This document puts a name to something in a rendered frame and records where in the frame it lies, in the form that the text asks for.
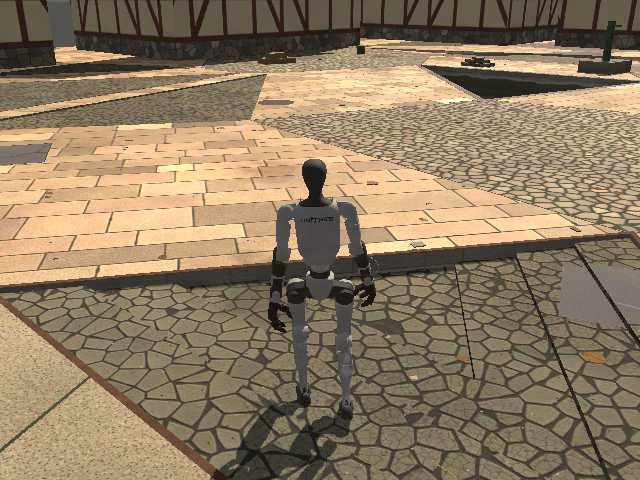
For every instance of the right robot hand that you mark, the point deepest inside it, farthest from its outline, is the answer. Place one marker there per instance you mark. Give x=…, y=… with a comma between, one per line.
x=369, y=290

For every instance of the right robot forearm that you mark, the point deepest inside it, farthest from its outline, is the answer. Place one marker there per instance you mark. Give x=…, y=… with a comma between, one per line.
x=363, y=266

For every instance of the left robot upper arm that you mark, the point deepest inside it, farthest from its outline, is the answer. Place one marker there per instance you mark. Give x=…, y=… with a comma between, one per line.
x=285, y=214

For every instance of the right robot shin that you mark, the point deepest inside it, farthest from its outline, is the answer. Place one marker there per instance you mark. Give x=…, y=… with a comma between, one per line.
x=345, y=367

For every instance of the left robot foot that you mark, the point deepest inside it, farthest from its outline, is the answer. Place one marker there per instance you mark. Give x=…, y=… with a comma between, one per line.
x=304, y=398

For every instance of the right robot upper arm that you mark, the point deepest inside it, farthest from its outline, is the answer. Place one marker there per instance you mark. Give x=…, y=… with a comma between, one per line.
x=348, y=210

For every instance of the left robot hand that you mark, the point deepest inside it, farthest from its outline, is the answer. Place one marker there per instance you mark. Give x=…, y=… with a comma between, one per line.
x=272, y=315

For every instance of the left robot forearm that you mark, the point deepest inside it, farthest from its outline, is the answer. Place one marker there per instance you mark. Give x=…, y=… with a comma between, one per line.
x=277, y=279

